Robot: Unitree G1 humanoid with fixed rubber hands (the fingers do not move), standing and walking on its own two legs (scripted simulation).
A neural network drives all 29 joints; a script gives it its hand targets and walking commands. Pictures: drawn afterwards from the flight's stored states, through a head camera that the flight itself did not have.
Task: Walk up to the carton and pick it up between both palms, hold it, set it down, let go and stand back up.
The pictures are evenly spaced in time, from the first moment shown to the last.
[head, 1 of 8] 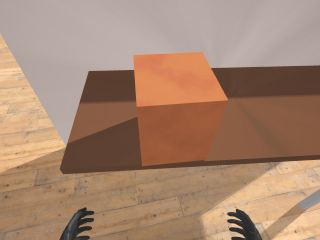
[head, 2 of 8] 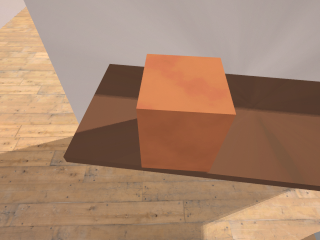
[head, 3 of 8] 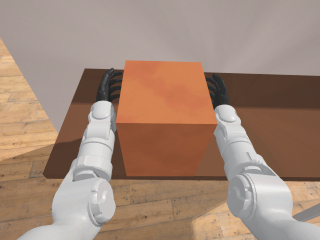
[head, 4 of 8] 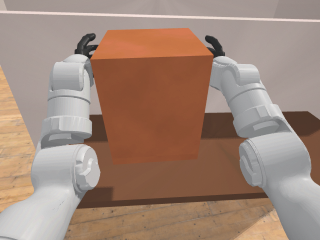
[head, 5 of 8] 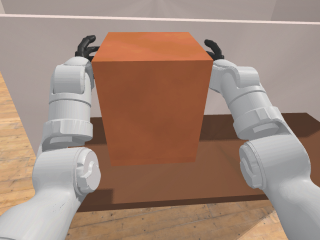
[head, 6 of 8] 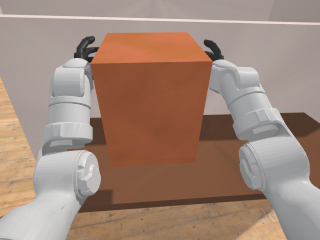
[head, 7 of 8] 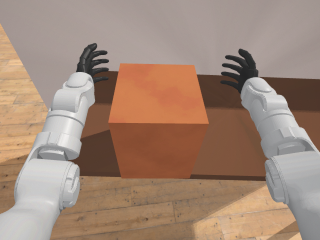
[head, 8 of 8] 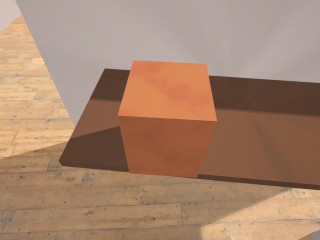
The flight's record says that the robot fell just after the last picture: no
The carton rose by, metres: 0.24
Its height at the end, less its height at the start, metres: +0.00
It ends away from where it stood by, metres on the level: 0.02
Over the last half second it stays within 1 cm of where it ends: yes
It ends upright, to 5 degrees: yes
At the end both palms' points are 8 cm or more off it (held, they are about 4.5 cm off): yes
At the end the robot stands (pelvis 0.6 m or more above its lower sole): yes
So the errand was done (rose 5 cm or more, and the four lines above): yes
